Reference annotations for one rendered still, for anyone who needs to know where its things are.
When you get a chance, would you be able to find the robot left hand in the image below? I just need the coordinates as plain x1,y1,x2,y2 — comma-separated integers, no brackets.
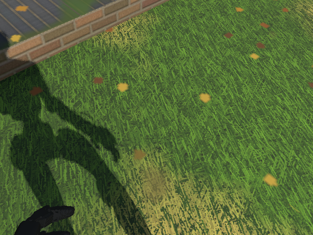
14,205,75,235

